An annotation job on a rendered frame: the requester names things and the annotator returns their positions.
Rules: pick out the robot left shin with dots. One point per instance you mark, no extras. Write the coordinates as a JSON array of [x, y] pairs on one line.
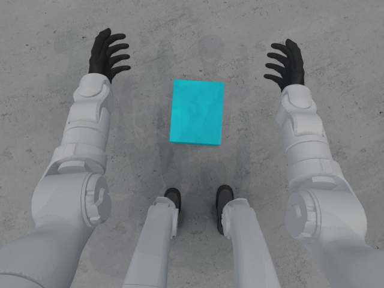
[[162, 200]]

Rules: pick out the robot left thigh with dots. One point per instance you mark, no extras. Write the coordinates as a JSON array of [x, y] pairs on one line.
[[149, 264]]

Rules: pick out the robot left hand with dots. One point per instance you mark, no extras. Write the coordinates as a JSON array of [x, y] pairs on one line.
[[101, 61]]

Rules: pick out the robot left upper arm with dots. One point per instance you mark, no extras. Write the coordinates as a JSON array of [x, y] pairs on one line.
[[66, 209]]

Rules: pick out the right robot forearm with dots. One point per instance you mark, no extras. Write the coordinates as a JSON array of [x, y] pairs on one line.
[[305, 144]]

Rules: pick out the robot right upper arm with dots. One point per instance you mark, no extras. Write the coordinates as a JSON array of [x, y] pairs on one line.
[[331, 225]]

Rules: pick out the left robot forearm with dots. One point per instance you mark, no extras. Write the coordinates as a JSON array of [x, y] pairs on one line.
[[86, 132]]

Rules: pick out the carton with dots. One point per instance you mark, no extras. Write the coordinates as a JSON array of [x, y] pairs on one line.
[[197, 112]]

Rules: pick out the robot right hand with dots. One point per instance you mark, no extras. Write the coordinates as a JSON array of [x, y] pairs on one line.
[[292, 72]]

